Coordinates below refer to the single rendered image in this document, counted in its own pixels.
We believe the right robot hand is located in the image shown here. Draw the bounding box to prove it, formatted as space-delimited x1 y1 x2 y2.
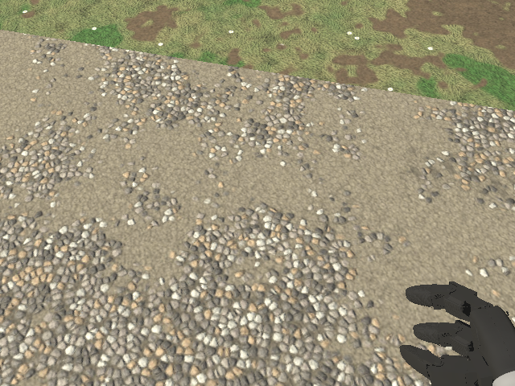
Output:
399 281 515 386

